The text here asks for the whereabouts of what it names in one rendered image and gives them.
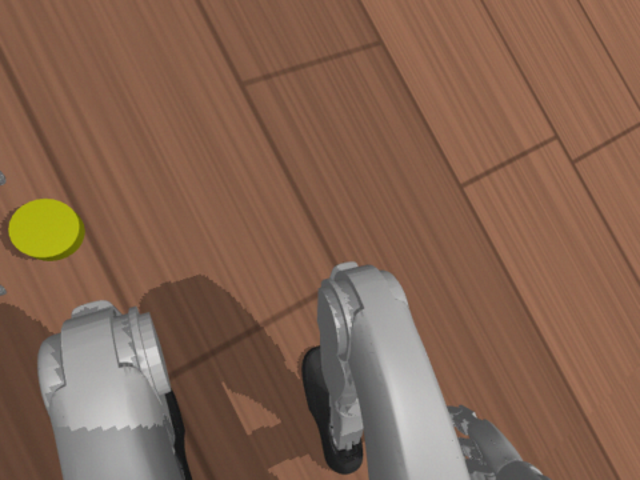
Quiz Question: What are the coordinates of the tin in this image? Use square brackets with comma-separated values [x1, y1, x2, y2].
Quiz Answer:
[8, 199, 85, 261]

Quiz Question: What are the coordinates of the left robot foot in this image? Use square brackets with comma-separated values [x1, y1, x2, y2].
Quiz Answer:
[165, 389, 192, 480]

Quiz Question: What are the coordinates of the right robot foot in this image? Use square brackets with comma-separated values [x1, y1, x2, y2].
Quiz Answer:
[302, 346, 363, 475]

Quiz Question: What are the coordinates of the right robot arm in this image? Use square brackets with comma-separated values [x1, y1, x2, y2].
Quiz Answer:
[496, 461, 552, 480]

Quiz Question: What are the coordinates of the right robot hand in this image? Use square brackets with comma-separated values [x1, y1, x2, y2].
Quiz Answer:
[447, 405, 523, 480]

